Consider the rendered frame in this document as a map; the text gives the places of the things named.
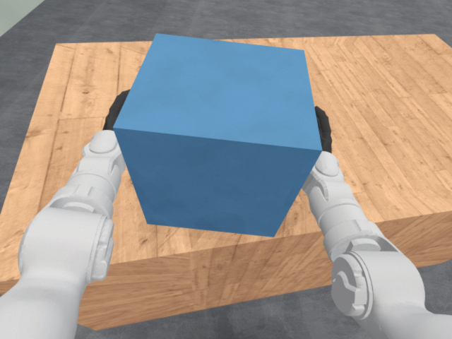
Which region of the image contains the robot left upper arm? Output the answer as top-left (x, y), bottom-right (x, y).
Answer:
top-left (0, 207), bottom-right (114, 339)

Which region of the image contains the carton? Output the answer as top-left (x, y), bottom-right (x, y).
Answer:
top-left (113, 33), bottom-right (322, 237)

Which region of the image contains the robot left forearm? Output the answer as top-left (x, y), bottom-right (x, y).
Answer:
top-left (18, 130), bottom-right (126, 275)

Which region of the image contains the right robot hand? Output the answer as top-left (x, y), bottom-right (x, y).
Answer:
top-left (315, 106), bottom-right (332, 153)

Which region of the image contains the robot right forearm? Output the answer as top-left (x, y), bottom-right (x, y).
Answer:
top-left (302, 151), bottom-right (425, 301)

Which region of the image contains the left robot hand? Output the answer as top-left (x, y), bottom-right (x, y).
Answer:
top-left (103, 89), bottom-right (130, 131)

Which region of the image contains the robot right upper arm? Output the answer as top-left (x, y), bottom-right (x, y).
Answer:
top-left (331, 251), bottom-right (452, 339)

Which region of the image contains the pedestal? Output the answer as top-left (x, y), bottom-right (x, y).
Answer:
top-left (0, 34), bottom-right (452, 331)

